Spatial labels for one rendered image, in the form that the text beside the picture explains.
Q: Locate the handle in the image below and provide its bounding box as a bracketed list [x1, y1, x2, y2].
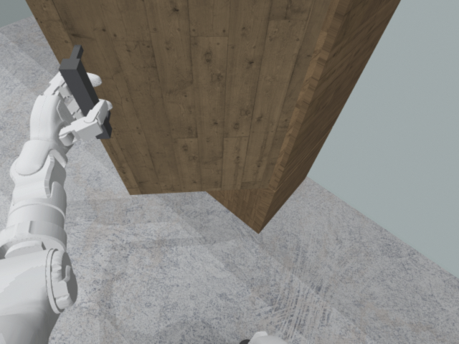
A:
[59, 44, 112, 139]

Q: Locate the left robot upper arm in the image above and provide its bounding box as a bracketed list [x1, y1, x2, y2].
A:
[0, 249, 77, 344]

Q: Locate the robot left forearm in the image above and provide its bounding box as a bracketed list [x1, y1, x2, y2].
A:
[0, 140, 68, 259]

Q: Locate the robot right shin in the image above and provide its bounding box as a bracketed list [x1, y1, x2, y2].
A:
[250, 331, 268, 342]

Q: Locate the left robot hand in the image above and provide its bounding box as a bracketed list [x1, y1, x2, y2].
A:
[30, 72, 113, 155]

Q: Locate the cupboard door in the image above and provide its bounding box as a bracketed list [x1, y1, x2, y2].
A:
[25, 0, 331, 195]

